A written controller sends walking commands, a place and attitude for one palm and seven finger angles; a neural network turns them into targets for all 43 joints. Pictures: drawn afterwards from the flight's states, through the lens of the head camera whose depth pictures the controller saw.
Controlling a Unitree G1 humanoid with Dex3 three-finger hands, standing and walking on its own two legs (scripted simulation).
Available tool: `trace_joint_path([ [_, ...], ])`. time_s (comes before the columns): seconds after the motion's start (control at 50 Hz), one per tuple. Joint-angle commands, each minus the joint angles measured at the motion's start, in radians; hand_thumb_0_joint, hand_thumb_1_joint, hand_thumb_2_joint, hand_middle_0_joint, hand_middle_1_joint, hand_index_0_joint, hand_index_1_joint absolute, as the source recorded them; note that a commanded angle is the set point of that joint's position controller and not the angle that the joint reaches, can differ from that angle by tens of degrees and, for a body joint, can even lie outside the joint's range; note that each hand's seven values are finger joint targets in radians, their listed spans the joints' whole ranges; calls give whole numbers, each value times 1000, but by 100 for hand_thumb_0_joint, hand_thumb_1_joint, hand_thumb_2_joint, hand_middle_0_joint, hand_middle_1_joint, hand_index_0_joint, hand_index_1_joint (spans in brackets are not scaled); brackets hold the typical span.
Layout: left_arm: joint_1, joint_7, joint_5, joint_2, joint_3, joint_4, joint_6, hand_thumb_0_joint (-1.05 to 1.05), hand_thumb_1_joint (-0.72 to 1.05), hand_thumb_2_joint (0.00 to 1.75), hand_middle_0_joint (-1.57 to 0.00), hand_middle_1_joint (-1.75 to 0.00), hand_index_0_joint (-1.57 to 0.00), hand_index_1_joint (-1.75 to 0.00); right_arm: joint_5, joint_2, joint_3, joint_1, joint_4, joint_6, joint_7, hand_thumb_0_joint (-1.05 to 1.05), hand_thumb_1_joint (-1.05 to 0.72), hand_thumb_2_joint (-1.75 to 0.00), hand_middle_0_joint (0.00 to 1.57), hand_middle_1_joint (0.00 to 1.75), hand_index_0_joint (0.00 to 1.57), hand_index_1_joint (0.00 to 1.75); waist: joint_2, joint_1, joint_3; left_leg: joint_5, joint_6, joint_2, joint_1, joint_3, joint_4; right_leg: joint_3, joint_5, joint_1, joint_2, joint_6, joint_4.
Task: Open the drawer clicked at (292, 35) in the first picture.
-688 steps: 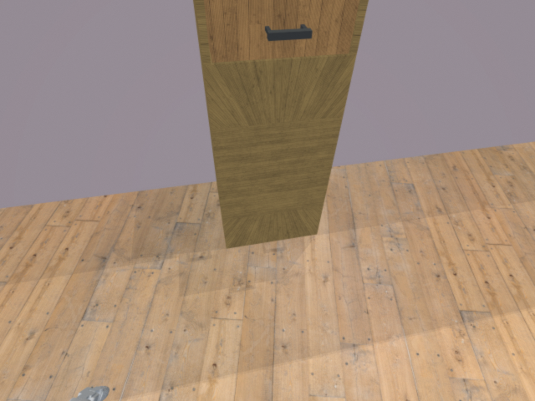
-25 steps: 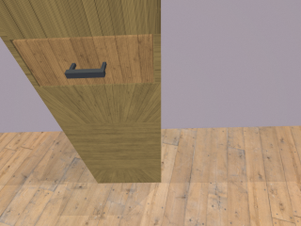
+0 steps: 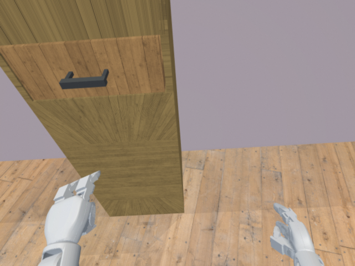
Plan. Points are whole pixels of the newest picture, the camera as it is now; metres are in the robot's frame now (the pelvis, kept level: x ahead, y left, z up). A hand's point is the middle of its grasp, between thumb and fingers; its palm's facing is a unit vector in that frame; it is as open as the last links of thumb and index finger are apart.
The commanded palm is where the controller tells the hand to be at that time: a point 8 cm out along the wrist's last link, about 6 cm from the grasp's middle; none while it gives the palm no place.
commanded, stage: raise the hand with hooked fingers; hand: left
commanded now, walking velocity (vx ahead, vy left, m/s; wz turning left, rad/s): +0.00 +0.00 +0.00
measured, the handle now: (85, 78) +0.50 +0.28 +0.19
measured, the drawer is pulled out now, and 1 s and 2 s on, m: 0.00 0.00 0.00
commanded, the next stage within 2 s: move the hooked fingers above the handle in 1.72 s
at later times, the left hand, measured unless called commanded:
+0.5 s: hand (62, 190) +0.24 +0.26 +0.09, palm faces +0.12 -0.09 -0.99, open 11.0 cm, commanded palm +0.19 +0.26 +0.14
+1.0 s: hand (26, 140) +0.28 +0.30 +0.20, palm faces +0.18 -0.02 -0.98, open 13.6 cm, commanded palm +0.24 +0.29 +0.25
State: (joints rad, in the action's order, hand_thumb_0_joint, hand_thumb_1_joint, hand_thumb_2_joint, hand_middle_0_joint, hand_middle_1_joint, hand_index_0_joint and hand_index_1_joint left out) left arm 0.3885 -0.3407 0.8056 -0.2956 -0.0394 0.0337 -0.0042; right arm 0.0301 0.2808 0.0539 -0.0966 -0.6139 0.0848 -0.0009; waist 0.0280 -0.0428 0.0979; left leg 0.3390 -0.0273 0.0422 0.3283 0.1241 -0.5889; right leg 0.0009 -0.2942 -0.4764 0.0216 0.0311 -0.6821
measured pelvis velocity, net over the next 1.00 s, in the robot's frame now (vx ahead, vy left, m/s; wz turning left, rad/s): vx -0.01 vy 0.03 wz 0.07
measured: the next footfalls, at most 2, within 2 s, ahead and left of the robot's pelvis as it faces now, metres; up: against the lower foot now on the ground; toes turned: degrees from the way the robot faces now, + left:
none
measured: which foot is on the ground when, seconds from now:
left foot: down 0.00-1.00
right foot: down 0.00-1.00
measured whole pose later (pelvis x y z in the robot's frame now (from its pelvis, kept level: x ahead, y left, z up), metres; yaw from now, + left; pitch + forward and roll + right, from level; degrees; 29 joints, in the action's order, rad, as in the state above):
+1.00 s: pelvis -0.01 +0.03 +0.02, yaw +4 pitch -3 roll +1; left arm -0.20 0.09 0.87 -0.55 -0.04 0.10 0.16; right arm -0.01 0.24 -0.04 -0.03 -0.62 -0.09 -0.01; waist 0.11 -0.11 -0.02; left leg 0.23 0.02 -0.01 0.09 0.06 -0.37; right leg 0.07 -0.17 -0.17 0.07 -0.02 -0.40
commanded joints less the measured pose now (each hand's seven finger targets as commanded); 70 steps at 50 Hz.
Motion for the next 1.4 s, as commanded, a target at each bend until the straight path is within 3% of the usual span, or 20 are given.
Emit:
trace_joint_path([
  [0.0,228,-36,198,-136,53,153,-6,0,50,73,-23,-55,-23,-55,1,71,7,150,226,-69,57,0,-90,-90,20,30,20,30,-163,-109,31,-170,40,-89,154,-45,29,-105,108,184,-8,33,113],
  [0.06,-12,-100,281,-217,118,234,-5,0,43,70,-23,-60,-23,-60,21,49,10,133,223,-93,42,0,-90,-90,20,30,20,30,-38,-76,98,-111,53,-107,97,-49,-5,-142,32,152,-14,29,129],
  [0.1,-215,-138,304,-268,135,337,-33,0,39,68,-24,-63,-24,-63,42,40,14,122,220,-92,28,0,-90,-90,20,30,20,30,13,-42,174,-118,56,-109,5,-71,-55,-180,-1,72,-6,33,127],
  [0.12,-344,-155,302,-302,146,410,-59,0,36,67,-24,-64,-24,-64,51,36,14,118,212,-89,17,0,-90,-90,20,30,20,30,-4,-13,187,-104,62,-109,-28,-87,-84,-187,-41,36,-4,26,135],
  [0.2,-398,-143,234,-272,96,364,-127,0,27,63,-25,-70,-25,-70,48,29,9,109,186,-65,-8,0,-90,-90,20,30,20,30,67,22,177,-88,64,-99,-106,-95,-102,-137,-59,-15,3,22,150],
  [0.22,-406,-131,216,-262,88,343,-114,0,25,62,-25,-72,-25,-72,47,28,4,117,183,-64,-10,0,-90,-90,20,30,20,30,42,32,167,-84,64,-97,-100,-104,-96,-126,-59,-8,1,17,155],
  [0.28,-386,-73,200,-256,80,232,-29,0,18,59,-25,-76,-25,-76,34,27,-12,151,171,-76,-21,0,-90,-90,20,30,20,30,39,1,119,-102,59,-87,-34,-91,-19,-52,28,111,-1,4,166],
  [0.34,-317,27,177,-241,64,132,92,0,11,56,-26,-81,-26,-81,2,30,-27,183,174,-101,-22,0,-90,-90,20,30,20,30,-48,-43,59,-130,48,-72,23,-79,74,-28,75,220,-5,1,183],
  [0.42,-255,168,134,-296,103,172,165,0,1,52,-26,-87,-26,-87,-19,49,-45,207,200,-126,-18,0,-90,-90,20,30,20,30,-84,-83,55,-194,46,-59,6,-72,159,-13,139,372,-1,-4,198],
  [0.5,-320,225,129,-341,143,315,122,0,-8,48,-27,-93,-27,-93,-15,52,-45,186,200,-130,-13,0,-90,-90,20,30,20,30,-44,-90,73,-243,52,-50,-54,-81,205,5,179,415,-6,-1,219],
  [0.64,-574,160,125,-372,164,423,14,0,-24,41,-28,-103,-28,-103,-18,56,-27,148,152,-89,-13,0,-90,-90,20,30,20,30,88,-65,101,-277,44,-51,-161,-118,232,21,162,380,-14,13,250],
  [0.78,-753,239,96,-391,111,283,103,0,-41,34,-29,-114,-29,-114,-45,74,-29,176,114,-102,-19,0,-90,-90,20,30,20,30,54,-49,55,-292,29,-54,-174,-122,279,38,180,398,-11,10,288],
  [0.9,-857,385,77,-476,137,254,170,0,-50,30,-30,-120,-30,-120,-48,84,-47,203,135,-131,-16,0,-90,-90,20,30,20,30,11,-62,113,-368,36,-60,-189,-112,284,34,268,480,-12,5,289],
  [1.0,-944,472,55,-526,175,256,158,0,-50,30,-30,-120,-30,-120,-46,84,-59,201,148,-144,-4,0,-90,-90,20,30,20,30,1,-60,121,-412,38,-60,-193,-111,275,36,310,483,-12,2,289],
  [1.02,-955,480,42,-535,196,266,153,0,-50,30,-30,-120,-30,-120,-51,87,-62,207,154,-142,-1,0,-90,-90,20,30,20,30,36,-56,123,-413,39,-57,-201,-118,270,32,307,478,-19,6,291],
  [1.06,-1002,503,36,-560,203,219,147,0,-50,30,-30,-120,-30,-120,-47,87,-63,185,146,-141,1,0,-90,-90,20,30,20,30,-5,-57,121,-414,41,-62,-188,-107,269,37,320,484,-9,2,292],
  [1.16,-1161,542,21,-600,210,200,138,0,-50,30,-30,-120,-30,-120,-54,95,-63,176,146,-130,4,0,-90,-90,20,30,20,30,22,-51,152,-394,41,-69,-190,-108,263,32,300,478,-4,3,296],
  [1.22,-1030,578,-4,-529,177,149,146,0,-50,30,-30,-120,-30,-120,-70,99,-58,178,166,-132,12,0,-90,-90,20,30,20,30,31,-52,142,-404,44,-66,-195,-103,251,32,316,460,-11,3,297],
  [1.32,-966,609,-18,-553,200,214,120,0,-50,30,-30,-120,-30,-120,-69,108,-55,180,193,-134,22,0,-90,-90,20,30,20,30,-46,-58,148,-350,52,-65,-156,-92,244,25,292,471,-5,-6,288],
  [1.38,-1012,580,-15,-604,244,289,77,0,-50,30,-30,-120,-30,-120,-59,107,-51,164,187,-125,19,0,-90,-90,20,30,20,30,-9,-63,166,-340,53,-70,-161,-96,250,26,267,475,2,-6,286],
])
